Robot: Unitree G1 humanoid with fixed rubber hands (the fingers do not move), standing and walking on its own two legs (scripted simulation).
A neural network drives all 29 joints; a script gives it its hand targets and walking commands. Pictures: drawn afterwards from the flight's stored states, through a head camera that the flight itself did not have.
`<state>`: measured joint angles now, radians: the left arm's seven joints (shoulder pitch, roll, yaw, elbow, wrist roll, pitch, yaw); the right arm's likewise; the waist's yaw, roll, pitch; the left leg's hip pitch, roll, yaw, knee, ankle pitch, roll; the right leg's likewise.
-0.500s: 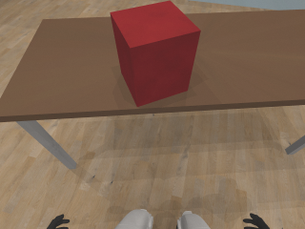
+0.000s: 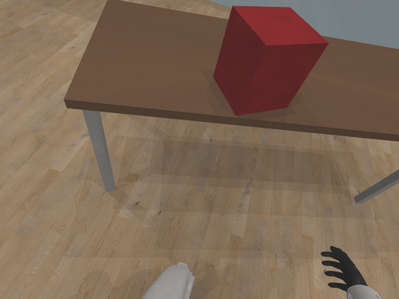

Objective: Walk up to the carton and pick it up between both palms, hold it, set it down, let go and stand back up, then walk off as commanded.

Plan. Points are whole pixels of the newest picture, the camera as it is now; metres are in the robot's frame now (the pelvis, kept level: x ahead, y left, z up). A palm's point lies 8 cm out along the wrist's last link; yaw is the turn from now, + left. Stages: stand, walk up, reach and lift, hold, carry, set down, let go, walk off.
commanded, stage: walk off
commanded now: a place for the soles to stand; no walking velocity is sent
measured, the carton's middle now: (262, 62) +0.81 -0.07 +0.04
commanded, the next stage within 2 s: none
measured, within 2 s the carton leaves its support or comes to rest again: neither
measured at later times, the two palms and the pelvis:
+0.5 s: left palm out of the picture -0.12 +0.45 -0.13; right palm out of the picture -0.14 -0.19 -0.01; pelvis -0.18 +0.14 +0.02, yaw -5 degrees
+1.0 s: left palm out of the picture -0.06 +0.45 -0.15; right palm out of the picture -0.34 -0.16 -0.04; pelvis -0.24 +0.16 -0.01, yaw -11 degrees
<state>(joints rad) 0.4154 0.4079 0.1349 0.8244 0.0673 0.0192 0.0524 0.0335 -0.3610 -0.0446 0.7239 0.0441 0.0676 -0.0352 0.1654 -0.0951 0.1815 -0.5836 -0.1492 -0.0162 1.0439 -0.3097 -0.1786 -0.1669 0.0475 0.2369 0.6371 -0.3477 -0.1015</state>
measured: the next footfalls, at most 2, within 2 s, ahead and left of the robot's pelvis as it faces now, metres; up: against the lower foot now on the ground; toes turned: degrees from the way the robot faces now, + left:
left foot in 0.10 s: +0.04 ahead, +0.15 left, +0.00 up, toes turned -14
right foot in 0.54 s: -0.28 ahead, +0.00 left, +0.00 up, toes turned -5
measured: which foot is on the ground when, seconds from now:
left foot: up 0.00-0.08, down 0.10-0.52, up 0.54-0.70, down 0.72-1.00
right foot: down 0.00-0.12, up 0.14-0.52, down 0.54-0.70, up 0.72-1.00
